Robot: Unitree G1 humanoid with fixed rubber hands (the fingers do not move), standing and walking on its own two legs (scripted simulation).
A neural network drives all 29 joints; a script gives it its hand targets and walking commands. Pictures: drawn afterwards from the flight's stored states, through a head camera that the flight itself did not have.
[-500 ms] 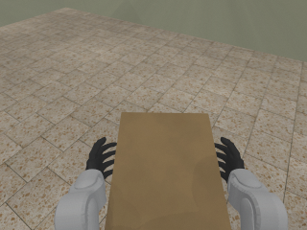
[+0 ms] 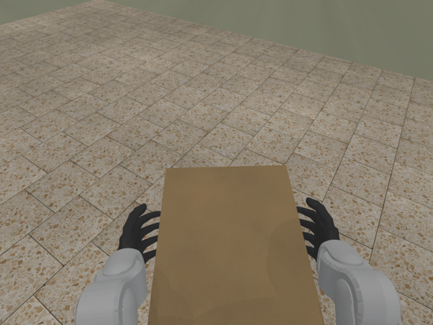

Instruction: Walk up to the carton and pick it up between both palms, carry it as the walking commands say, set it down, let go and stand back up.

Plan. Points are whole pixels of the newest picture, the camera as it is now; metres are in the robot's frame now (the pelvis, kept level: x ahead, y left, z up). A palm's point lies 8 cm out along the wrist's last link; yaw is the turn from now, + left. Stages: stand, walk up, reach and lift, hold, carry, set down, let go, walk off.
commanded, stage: carry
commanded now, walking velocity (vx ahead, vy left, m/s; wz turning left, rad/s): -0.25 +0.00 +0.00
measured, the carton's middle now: (228, 263) +0.24 +0.01 +0.01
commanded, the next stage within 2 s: none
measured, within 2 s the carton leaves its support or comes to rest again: neither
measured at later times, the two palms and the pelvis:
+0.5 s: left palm out of the picture +0.03 +0.10 +0.10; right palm out of the picture +0.01 -0.20 +0.09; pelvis -0.21 -0.03 +0.01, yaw -3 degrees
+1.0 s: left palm out of the picture -0.18 +0.10 +0.10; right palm out of the picture -0.20 -0.20 +0.08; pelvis -0.43 -0.04 -0.01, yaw -3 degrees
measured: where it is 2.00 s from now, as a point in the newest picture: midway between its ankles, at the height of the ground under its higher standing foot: outside the picture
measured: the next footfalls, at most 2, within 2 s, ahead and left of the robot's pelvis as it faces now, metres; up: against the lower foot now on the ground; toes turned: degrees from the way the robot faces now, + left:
right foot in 0.28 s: -0.12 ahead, -0.14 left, +0.00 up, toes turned -7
left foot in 0.62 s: -0.28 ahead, +0.10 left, +0.00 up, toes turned +6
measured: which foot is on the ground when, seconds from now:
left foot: down 0.00-0.30, up 0.32-0.60, down 0.62-0.98, up 1.00-1.00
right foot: up 0.00-0.26, down 0.28-0.64, up 0.66-0.96, down 0.98-1.00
